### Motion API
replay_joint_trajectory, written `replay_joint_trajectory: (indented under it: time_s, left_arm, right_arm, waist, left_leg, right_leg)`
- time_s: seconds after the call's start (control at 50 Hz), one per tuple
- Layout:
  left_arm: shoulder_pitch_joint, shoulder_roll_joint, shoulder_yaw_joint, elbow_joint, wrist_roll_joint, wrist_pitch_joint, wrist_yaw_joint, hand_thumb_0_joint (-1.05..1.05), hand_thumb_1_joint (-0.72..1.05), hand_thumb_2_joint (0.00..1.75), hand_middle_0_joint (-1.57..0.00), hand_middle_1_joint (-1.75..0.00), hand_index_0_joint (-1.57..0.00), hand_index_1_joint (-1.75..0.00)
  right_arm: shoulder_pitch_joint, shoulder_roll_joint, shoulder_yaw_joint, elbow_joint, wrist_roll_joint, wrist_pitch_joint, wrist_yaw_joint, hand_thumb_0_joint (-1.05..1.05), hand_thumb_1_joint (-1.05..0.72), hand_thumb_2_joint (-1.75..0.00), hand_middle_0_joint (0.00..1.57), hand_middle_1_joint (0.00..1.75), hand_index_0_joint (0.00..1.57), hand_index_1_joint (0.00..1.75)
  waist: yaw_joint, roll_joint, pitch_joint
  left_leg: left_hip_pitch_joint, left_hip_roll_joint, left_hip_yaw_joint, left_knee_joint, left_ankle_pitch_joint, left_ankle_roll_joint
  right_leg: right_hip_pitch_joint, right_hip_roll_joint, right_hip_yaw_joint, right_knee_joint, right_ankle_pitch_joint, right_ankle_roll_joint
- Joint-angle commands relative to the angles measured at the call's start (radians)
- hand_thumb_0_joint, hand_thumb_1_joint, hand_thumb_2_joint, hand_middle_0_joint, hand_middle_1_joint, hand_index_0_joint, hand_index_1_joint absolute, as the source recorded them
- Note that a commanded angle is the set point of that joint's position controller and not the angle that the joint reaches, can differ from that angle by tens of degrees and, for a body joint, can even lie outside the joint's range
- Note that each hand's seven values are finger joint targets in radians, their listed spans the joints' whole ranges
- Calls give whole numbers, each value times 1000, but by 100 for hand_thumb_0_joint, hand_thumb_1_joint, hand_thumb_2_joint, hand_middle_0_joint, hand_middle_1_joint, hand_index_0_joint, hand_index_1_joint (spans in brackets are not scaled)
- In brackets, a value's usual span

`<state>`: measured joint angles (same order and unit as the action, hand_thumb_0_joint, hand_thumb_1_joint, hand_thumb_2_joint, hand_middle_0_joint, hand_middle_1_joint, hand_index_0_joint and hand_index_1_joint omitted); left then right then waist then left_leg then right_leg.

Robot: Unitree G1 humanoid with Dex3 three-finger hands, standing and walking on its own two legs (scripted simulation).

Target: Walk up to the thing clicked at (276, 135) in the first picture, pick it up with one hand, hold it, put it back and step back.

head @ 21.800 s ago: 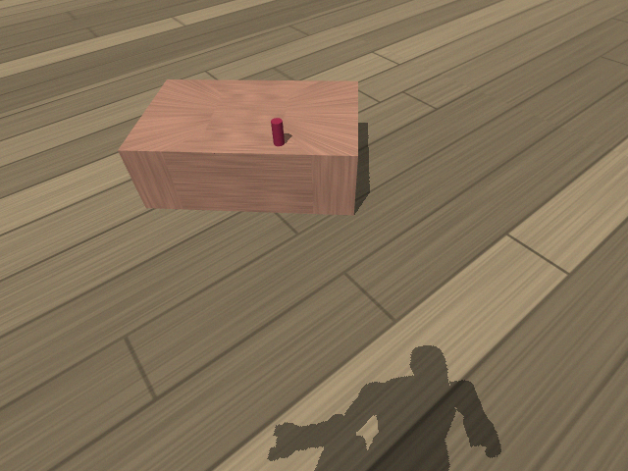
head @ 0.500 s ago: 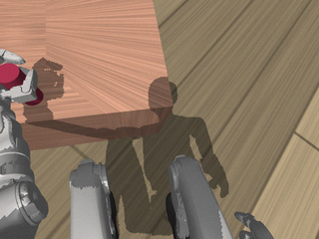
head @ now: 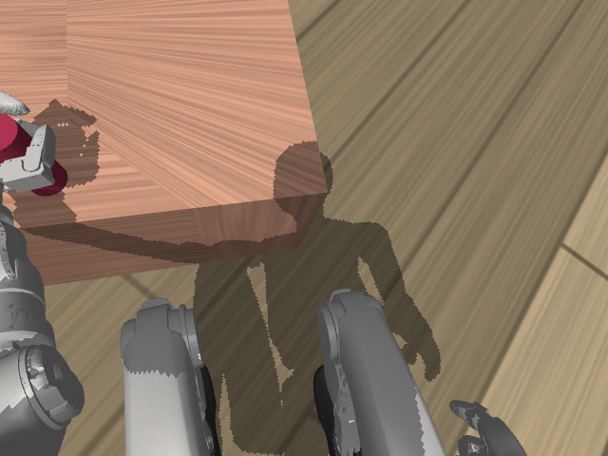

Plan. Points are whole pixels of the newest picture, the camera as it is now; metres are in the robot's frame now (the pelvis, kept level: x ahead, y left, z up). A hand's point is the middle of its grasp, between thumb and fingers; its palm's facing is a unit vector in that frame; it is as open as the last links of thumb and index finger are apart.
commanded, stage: lower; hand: left
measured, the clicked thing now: (23, 159) +0.48 +0.31 -0.02
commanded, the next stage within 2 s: loosen in 0.04 s
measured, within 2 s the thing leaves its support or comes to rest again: neither
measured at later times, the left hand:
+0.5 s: hand (26, 147) +0.48 +0.30 -0.01, palm faces +0.31 -0.95 -0.01, open 8.0 cm
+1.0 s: hand (10, 140) +0.49 +0.31 +0.01, palm faces +0.32 -0.95 -0.02, open 15.0 cm
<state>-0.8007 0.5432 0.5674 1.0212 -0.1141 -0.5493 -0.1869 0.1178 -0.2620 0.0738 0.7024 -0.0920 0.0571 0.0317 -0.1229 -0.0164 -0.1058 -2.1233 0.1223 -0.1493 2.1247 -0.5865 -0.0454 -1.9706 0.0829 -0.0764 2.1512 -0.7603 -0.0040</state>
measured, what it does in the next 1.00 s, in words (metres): stands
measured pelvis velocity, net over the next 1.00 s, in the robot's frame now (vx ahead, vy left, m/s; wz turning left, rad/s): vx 0.00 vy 0.00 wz -0.01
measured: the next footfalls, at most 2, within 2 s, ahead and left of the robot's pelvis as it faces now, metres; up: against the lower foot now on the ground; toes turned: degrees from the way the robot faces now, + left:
none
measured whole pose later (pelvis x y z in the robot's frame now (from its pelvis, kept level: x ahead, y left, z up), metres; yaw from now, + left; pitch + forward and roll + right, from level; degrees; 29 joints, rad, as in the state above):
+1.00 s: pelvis +0.00 +0.00 -0.01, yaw -1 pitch +32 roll -6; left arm -0.77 0.56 0.59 0.92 -0.12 -0.49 -0.20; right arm 0.12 -0.26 0.07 0.69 -0.08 0.07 0.03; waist -0.12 -0.02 -0.09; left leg -2.13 0.12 -0.16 2.15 -0.59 -0.05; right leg -1.98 0.09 -0.08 2.17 -0.76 0.00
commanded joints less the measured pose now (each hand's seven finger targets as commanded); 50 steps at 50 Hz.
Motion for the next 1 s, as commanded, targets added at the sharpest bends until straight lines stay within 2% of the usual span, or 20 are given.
replay_joint_trajectory:
  time_s: [0.0,0.04,0.12,0.14,0.2,0.26,0.32,0.34,0.38,0.42,0.5,0.54,0.58,0.64,0.72,0.76,0.86,0.94,0.96,0.98]
  left_arm:
    - [-315,248,3,-191,-15,-60,1,0,44,128,-139,-141,-140,-141]
    - [-314,266,8,-194,-10,-55,4,0,44,127,-139,-140,-140,-140]
    - [-292,241,-2,-180,-13,-45,-1,0,43,126,-138,-139,-139,-139]
    - [-298,240,-6,-171,-9,-41,-1,0,42,118,-142,-138,-145,-135]
    - [-303,259,0,-185,-16,-39,-5,0,27,94,-126,-115,-130,-111]
    - [-299,251,-6,-182,-20,-31,-9,0,12,70,-118,-102,-122,-98]
    - [-297,261,2,-204,-20,-24,-9,0,-9,62,-104,-89,-108,-86]
    - [-300,246,-13,-182,-19,-19,-9,0,-13,56,-101,-85,-103,-82]
    - [-315,266,-3,-207,-22,-20,-7,0,-20,48,-93,-76,-96,-73]
    - [-335,289,9,-249,-27,-22,-2,0,-21,44,-87,-70,-89,-67]
    - [-336,296,11,-285,-23,-28,5,0,-24,38,-76,-59,-77,-58]
    - [-330,293,15,-278,-21,-28,6,0,-25,37,-71,-55,-72,-54]
    - [-322,263,1,-253,-24,-26,4,0,-26,35,-66,-51,-66,-50]
    - [-281,266,5,-226,-23,-23,3,0,-27,29,-55,-42,-56,-41]
    - [-256,261,14,-246,-29,-23,1,0,-32,24,-46,-34,-46,-33]
    - [-262,246,4,-242,-32,-21,-6,0,-33,20,-42,-30,-43,-29]
    - [-288,316,31,-280,-20,-29,-7,0,-38,18,-24,-24,-26,-22]
    - [-356,406,81,-409,-26,-28,-1,0,-38,16,-19,-19,-20,-17]
    - [-346,391,70,-388,-27,-16,-3,0,-38,16,-18,-17,-19,-16]
    - [-355,426,85,-431,-25,-7,1,0,-38,16,-17,-17,-18,-16]
  right_arm:
    - [146,-197,-64,-35,-4,-9,-12,0,-90,-90,20,30,20,30]
    - [152,-203,-69,-39,-2,-8,-11,0,-89,-90,20,30,20,30]
    - [148,-207,-69,-50,-1,-4,-10,0,-89,-89,20,30,20,30]
    - [147,-209,-70,-48,-1,-3,-11,0,-91,-89,20,30,20,30]
    - [147,-205,-66,-58,3,-3,-12,0,-91,-89,20,30,20,30]
    - [141,-207,-66,-65,4,-2,-13,0,-91,-89,20,30,20,30]
    - [148,-213,-67,-65,4,1,-14,0,-91,-89,20,30,20,30]
    - [138,-214,-69,-70,6,0,-14,0,-92,-89,20,30,20,30]
    - [150,-207,-63,-66,7,0,-16,0,-91,-89,20,30,20,30]
    - [134,-210,-66,-72,8,-3,-17,0,-91,-89,20,30,20,30]
    - [148,-206,-65,-58,6,0,-18,0,-92,-90,20,30,20,30]
    - [152,-207,-67,-46,3,-1,-18,0,-92,-90,20,30,20,30]
    - [156,-206,-66,-41,3,-1,-18,0,-92,-90,20,30,20,30]
    - [146,-203,-66,-40,5,0,-19,0,-91,-90,20,30,20,30]
    - [150,-205,-70,-50,9,0,-17,0,-91,-90,20,30,20,30]
    - [153,-208,-72,-47,9,-2,-16,0,-91,-90,20,30,20,30]
    - [154,-207,-70,-48,6,-1,-18,0,-90,-90,20,30,20,30]
    - [160,-209,-76,-57,10,10,-22,0,-90,-90,20,30,20,30]
    - [163,-209,-80,-51,14,12,-25,0,-91,-90,20,30,20,30]
    - [166,-211,-85,-55,17,13,-28,0,-91,-90,20,30,20,30]
  waist:
    - [7,189,-629]
    - [14,199,-633]
    - [12,196,-624]
    - [12,203,-605]
    - [14,166,-616]
    - [17,169,-600]
    - [21,188,-632]
    - [11,176,-607]
    - [14,175,-624]
    - [23,180,-626]
    - [20,190,-675]
    - [25,216,-675]
    - [8,218,-656]
    - [18,191,-612]
    - [28,183,-644]
    - [17,179,-646]
    - [28,188,-650]
    - [54,272,-762]
    - [52,276,-749]
    - [63,294,-777]
  left_leg:
    - [519,-20,68,-165,79,62]
    - [527,-21,66,-169,74,60]
    - [541,-21,59,-168,80,58]
    - [537,-21,55,-167,66,58]
    - [486,-23,64,-157,57,61]
    - [482,-23,63,-164,24,59]
    - [515,-22,62,-161,57,57]
    - [497,-23,59,-163,27,58]
    - [483,-23,64,-152,48,59]
    - [465,-23,68,-154,26,60]
    - [509,-21,67,-150,71,62]
    - [541,-20,66,-150,79,61]
    - [541,-19,61,-148,80,61]
    - [502,-20,64,-154,54,62]
    - [513,-22,65,-158,91,62]
    - [526,-20,61,-151,109,66]
    - [508,-19,66,-147,112,69]
    - [611,-19,67,-188,110,62]
    - [636,-18,63,-209,88,61]
    - [660,-18,64,-224,88,58]
  right_leg:
    - [241,12,-21,-303,203,-25]
    - [226,14,-34,-291,199,-30]
    - [195,16,-51,-272,206,-34]
    - [174,15,-52,-268,197,-35]
    - [221,14,-38,-285,188,-28]
    - [206,14,-39,-287,152,-31]
    - [215,14,-46,-273,186,-31]
    - [194,15,-46,-279,160,-31]
    - [224,14,-38,-281,180,-27]
    - [231,13,-27,-288,158,-27]
    - [261,14,-21,-290,198,-24]
    - [234,15,-28,-278,208,-28]
    - [216,15,-36,-275,212,-28]
    - [221,15,-29,-292,182,-27]
    - [250,16,-33,-287,215,-27]
    - [241,17,-37,-282,237,-27]
    - [265,17,-30,-286,243,-23]
    - [301,14,-19,-301,224,-28]
    - [283,12,-20,-308,201,-31]
    - [286,13,-14,-318,193,-33]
